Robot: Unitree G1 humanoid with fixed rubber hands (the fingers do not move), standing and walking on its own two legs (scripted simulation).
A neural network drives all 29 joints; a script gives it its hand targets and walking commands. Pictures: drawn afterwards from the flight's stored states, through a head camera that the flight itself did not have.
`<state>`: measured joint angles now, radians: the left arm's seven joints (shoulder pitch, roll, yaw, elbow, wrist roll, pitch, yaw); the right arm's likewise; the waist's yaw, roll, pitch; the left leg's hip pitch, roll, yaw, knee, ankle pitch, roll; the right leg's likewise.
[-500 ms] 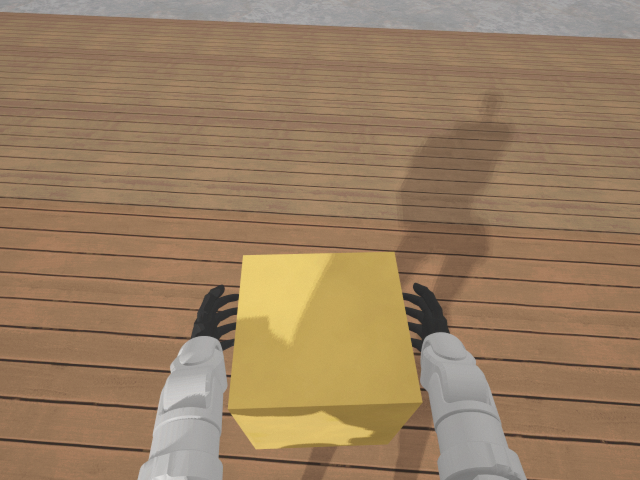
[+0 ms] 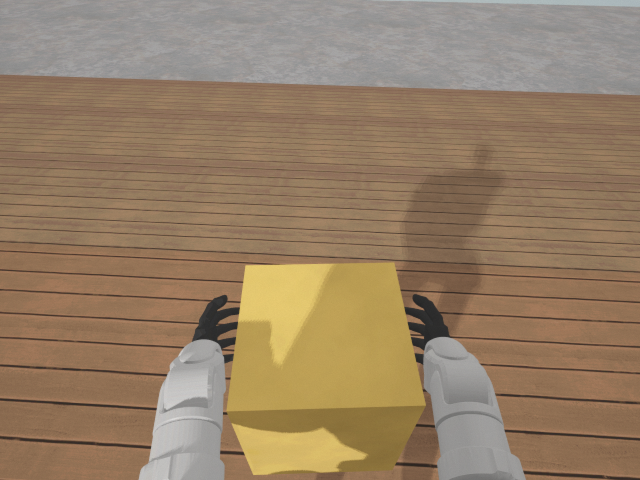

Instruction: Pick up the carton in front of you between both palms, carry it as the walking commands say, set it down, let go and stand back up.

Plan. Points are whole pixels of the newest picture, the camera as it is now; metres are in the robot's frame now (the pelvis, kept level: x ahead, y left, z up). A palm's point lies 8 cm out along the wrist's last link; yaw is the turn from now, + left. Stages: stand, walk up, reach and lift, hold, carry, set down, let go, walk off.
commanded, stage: reach and lift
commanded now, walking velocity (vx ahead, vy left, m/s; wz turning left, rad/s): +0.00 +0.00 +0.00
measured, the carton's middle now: (321, 371) +0.31 +0.00 -0.05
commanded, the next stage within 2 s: hold in 0.68 s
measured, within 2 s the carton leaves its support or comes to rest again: neither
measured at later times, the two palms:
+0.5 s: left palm (208, 341) +0.30 +0.15 +0.04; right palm (437, 338) +0.30 -0.15 +0.04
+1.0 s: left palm (205, 340) +0.29 +0.15 +0.06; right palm (443, 338) +0.29 -0.15 +0.05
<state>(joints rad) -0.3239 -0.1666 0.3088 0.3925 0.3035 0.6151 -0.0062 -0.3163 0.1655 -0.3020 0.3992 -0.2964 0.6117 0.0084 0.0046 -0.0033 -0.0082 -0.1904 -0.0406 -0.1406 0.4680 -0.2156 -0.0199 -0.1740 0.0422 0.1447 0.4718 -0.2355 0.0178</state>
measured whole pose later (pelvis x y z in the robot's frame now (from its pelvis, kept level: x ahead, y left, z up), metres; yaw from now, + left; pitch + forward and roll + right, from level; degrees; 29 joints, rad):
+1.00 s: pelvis +0.01 +0.00 +0.01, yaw +0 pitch -7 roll +0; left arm -0.28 -0.16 0.23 0.25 0.28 0.77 -0.01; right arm -0.27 0.15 -0.23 0.25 -0.28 0.77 0.01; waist 0.00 0.00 0.00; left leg -0.05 -0.03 -0.13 0.36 -0.18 -0.02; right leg -0.04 0.03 0.14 0.37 -0.20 0.01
